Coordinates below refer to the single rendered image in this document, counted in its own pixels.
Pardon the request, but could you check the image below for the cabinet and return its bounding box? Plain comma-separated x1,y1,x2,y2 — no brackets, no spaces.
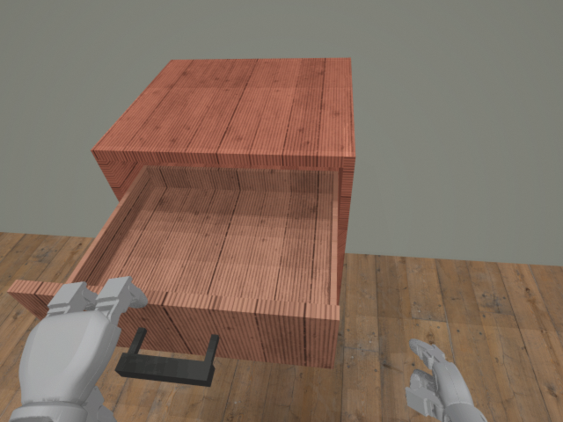
91,58,355,305

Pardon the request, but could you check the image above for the robot left hand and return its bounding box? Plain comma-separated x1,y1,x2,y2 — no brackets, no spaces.
18,276,148,422

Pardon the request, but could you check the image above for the robot right forearm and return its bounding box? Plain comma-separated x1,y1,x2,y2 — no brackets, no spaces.
442,403,487,422

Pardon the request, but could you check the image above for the robot left forearm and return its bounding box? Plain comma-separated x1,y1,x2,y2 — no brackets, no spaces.
9,401,88,422

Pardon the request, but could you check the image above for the handle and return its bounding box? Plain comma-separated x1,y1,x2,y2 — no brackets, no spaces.
115,327,219,387

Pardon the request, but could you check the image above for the drawer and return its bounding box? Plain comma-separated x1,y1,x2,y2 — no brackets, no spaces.
7,165,340,369

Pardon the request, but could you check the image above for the robot right hand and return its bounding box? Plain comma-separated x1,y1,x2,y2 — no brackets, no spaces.
406,338,474,422

